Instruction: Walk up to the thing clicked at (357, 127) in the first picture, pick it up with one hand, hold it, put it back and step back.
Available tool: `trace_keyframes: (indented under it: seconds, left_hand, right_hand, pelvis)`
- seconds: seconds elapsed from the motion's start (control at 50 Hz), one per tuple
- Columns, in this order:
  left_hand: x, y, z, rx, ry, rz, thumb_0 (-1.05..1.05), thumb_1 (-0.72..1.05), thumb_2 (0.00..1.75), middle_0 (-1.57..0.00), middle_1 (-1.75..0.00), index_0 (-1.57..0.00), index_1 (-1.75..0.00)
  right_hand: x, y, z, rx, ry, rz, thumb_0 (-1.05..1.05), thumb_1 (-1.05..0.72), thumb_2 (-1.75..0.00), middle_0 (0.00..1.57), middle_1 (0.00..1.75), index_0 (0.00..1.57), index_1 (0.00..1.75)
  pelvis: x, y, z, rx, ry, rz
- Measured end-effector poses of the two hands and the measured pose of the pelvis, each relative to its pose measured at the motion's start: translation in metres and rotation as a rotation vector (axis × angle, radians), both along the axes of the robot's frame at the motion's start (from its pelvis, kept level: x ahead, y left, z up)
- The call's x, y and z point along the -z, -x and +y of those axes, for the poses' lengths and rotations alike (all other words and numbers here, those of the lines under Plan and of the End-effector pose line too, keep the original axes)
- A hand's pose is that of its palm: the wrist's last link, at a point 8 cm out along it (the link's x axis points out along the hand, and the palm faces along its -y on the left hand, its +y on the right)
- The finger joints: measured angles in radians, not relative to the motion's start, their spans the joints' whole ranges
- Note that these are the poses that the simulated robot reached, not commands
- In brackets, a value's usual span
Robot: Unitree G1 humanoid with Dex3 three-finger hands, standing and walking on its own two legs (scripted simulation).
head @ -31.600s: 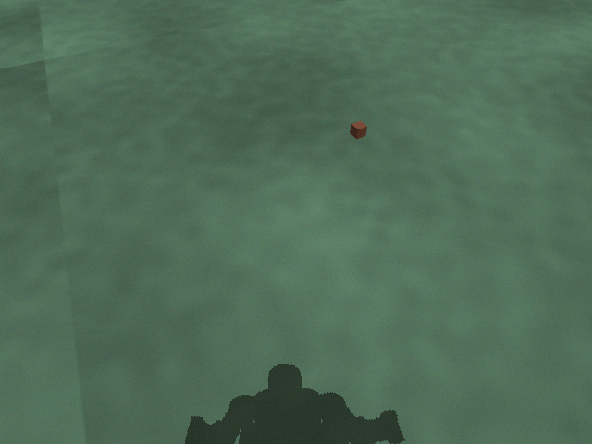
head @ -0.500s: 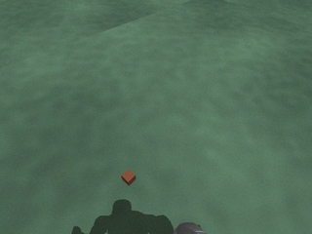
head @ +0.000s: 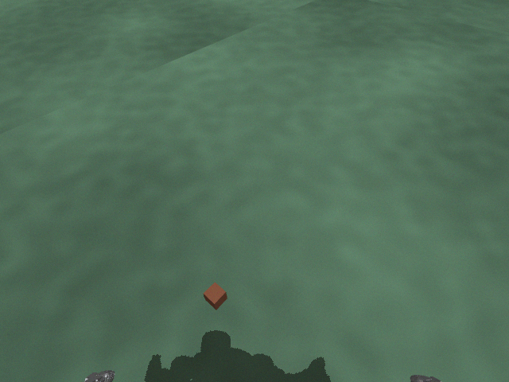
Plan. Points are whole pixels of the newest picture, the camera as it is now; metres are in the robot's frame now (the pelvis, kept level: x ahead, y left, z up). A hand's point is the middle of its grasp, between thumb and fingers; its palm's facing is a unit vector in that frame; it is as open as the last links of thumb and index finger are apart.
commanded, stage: stand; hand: left
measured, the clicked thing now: (215, 296) +0.56 +0.18 -0.75
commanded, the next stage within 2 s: walk up in 0.42 s
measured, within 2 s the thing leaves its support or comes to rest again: neither
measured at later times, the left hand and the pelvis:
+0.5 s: hand out of the picture +0.07 +0.24 -0.16, palm faces -0.01 -0.94 -0.35, open 7.4 cm; pelvis -0.02 -0.01 +0.00, yaw +0 degrees
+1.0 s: hand out of the picture +0.01 +0.29 -0.18, palm faces -0.09 -0.93 -0.35, open 7.4 cm; pelvis -0.13 +0.04 -0.01, yaw -3 degrees
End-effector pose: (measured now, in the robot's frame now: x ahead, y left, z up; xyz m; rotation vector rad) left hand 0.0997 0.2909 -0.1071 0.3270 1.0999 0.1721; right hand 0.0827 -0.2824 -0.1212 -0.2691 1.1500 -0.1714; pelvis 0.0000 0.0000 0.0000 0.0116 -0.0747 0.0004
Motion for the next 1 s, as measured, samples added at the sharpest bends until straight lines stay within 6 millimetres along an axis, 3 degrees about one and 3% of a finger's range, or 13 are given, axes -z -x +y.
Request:
trace_keyframes:
  seconds: [0.24, 0.44, 0.62, 0.74, 0.8, 0.88, 1.0]
  left_hand:
    - [0.003, 0.019, -0.003, -0.017, -0.012, 0.058, 0.0, 0.9, 0.89, -0.2, -0.3, -0.2, -0.3]
    - [0.009, 0.037, -0.008, -0.039, 0.003, 0.1, 0.0, 0.9, 0.89, -0.21, -0.3, -0.2, -0.3]
    - [0.022, 0.05, 0.014, -0.038, -0.033, 0.126, 0.0, 0.9, 0.89, -0.21, -0.3, -0.2, -0.3]
    - [0.04, 0.044, 0.039, -0.002, -0.032, 0.069, 0.0, 0.9, 0.89, -0.21, -0.3, -0.2, -0.3]
    - [0.039, 0.046, 0.041, 0.008, -0.024, 0.049, 0.0, 0.91, 0.89, -0.2, -0.3, -0.2, -0.3]
    - [0.032, 0.06, 0.04, 0.018, -0.001, 0.062, 0.0, 0.91, 0.89, -0.2, -0.3, -0.2, -0.3]
    - [0.034, 0.095, 0.045, 0.034, -0.017, 0.082, 0.0, 0.9, 0.89, -0.2, -0.3, -0.2, -0.3]
  right_hand:
    - [-0.003, 0.023, -0.024, 0.029, 0.029, 0.073, 0.01, -0.91, -0.9, 0.2, 0.3, 0.2, 0.3]
    - [-0.003, 0.035, -0.031, 0.031, 0.039, 0.108, 0.01, -0.91, -0.9, 0.2, 0.3, 0.2, 0.3]
    - [0.005, 0.056, -0.039, 0.029, 0.102, 0.15, 0.01, -0.91, -0.9, 0.2, 0.3, 0.2, 0.3]
    - [0.005, 0.103, -0.025, 0.04, 0.16, 0.197, 0.01, -0.91, -0.9, 0.2, 0.3, 0.2, 0.3]
    - [0.0, 0.128, -0.013, 0.049, 0.161, 0.222, 0.01, -0.91, -0.9, 0.2, 0.3, 0.2, 0.3]
    - [-0.011, 0.144, -0.001, 0.061, 0.161, 0.208, 0.01, -0.9, -0.9, 0.2, 0.3, 0.21, 0.3]
    - [-0.011, 0.147, 0.004, 0.069, 0.158, 0.112, 0.01, -0.9, -0.9, 0.21, 0.3, 0.21, 0.3]
  pelvis:
    - [-0.003, 0.005, -0.01, -0.005, 0.0, 0.009]
    - [-0.003, 0.009, -0.015, -0.005, 0.002, 0.016]
    - [0.011, 0.049, -0.003, 0.005, 0.006, 0.04]
    - [0.025, 0.078, 0.021, -0.013, 0.002, 0.06]
    - [0.021, 0.09, 0.028, 0.0, 0.015, 0.046]
    - [0.01, 0.102, 0.034, 0.01, 0.046, 0.067]
    - [0.012, 0.128, 0.035, 0.047, 0.039, 0.072]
